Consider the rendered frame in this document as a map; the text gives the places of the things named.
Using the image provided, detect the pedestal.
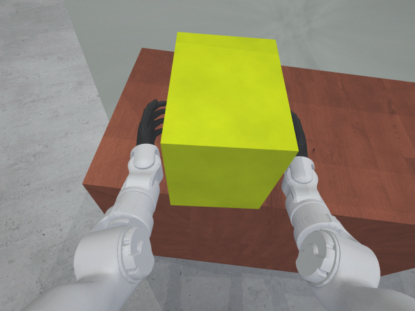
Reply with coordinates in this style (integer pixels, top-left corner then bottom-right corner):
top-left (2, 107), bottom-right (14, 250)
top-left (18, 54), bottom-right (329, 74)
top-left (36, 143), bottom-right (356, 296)
top-left (82, 48), bottom-right (415, 276)

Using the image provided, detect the carton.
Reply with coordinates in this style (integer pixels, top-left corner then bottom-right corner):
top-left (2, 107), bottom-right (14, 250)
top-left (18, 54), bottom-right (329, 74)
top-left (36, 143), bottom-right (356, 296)
top-left (160, 32), bottom-right (299, 209)

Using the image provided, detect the left robot forearm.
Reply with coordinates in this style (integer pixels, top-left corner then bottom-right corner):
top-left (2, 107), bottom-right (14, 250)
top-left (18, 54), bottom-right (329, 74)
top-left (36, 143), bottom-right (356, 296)
top-left (74, 144), bottom-right (163, 276)

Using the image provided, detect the left robot hand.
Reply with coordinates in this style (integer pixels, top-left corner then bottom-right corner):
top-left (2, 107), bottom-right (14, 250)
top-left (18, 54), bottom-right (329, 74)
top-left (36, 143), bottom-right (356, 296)
top-left (136, 99), bottom-right (167, 146)

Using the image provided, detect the left robot upper arm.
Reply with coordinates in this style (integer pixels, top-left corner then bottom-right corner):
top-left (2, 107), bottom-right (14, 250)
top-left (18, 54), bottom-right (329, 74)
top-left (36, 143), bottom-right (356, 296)
top-left (20, 224), bottom-right (154, 311)

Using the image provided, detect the right robot upper arm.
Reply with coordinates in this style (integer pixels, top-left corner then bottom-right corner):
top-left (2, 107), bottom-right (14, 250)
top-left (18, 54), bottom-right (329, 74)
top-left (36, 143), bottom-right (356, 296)
top-left (296, 230), bottom-right (415, 311)

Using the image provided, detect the right robot hand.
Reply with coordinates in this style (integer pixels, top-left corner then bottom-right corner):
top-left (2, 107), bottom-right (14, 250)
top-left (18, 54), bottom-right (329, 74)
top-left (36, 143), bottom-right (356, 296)
top-left (290, 111), bottom-right (308, 158)

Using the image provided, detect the right robot forearm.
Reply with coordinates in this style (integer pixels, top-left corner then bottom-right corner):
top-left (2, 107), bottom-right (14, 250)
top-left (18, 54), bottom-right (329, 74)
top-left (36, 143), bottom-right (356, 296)
top-left (281, 156), bottom-right (380, 268)

